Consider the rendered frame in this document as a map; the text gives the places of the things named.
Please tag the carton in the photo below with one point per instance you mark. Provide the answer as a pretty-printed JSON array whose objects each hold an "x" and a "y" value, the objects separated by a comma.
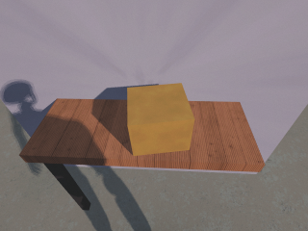
[{"x": 159, "y": 119}]

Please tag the table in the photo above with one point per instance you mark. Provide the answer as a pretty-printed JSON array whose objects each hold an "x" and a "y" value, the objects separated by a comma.
[{"x": 94, "y": 132}]

